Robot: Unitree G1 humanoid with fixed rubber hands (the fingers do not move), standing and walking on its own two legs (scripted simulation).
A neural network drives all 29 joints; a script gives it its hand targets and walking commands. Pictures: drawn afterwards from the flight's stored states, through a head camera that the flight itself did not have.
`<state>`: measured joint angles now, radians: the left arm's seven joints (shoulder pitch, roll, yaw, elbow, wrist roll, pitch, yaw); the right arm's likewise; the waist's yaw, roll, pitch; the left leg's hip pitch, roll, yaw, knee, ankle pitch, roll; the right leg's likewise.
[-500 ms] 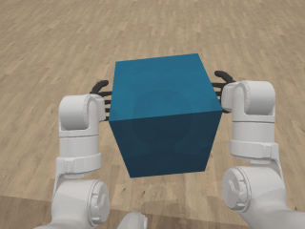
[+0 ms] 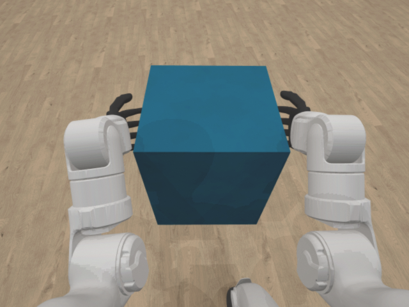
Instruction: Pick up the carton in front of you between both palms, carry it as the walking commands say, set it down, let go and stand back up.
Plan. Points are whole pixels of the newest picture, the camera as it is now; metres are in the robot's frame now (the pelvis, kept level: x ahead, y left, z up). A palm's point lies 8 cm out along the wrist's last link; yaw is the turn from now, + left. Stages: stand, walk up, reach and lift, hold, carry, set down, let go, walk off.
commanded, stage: carry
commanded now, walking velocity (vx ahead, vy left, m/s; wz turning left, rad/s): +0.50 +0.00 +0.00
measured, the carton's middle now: (207, 151) +0.41 -0.04 +0.08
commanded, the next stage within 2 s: none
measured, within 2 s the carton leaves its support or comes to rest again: neither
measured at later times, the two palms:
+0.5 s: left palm (115, 62) +0.69 +0.16 +0.12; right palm (230, 45) +0.72 -0.14 +0.12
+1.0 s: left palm (127, 20) +0.94 +0.14 +0.11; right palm (221, 13) +0.94 -0.16 +0.11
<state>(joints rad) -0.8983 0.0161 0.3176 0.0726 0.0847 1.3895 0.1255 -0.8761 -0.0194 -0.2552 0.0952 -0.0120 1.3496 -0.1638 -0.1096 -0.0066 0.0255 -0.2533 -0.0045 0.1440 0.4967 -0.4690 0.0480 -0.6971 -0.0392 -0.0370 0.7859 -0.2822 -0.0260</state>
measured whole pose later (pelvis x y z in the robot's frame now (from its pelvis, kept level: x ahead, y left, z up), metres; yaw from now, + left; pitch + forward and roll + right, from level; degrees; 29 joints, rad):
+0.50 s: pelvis +0.34 -0.01 +0.00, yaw +2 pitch +4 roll +1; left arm -0.71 -0.02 0.25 0.19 0.07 1.26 0.12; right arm -0.76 0.01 -0.27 0.20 -0.09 1.29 -0.13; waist 0.04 0.01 -0.04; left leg -0.59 0.02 0.13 0.50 0.00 0.03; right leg -0.02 -0.01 -0.13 0.37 -0.41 -0.02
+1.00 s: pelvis +0.67 -0.01 +0.01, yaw +0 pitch +3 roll -1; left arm -0.18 -0.14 0.12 -0.35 0.12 1.25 0.10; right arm -0.19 0.14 -0.12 -0.32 -0.11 1.23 -0.09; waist -0.01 0.00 -0.15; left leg 0.05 0.01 0.16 0.28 -0.38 0.02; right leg -0.52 -0.05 -0.17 0.49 -0.05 -0.01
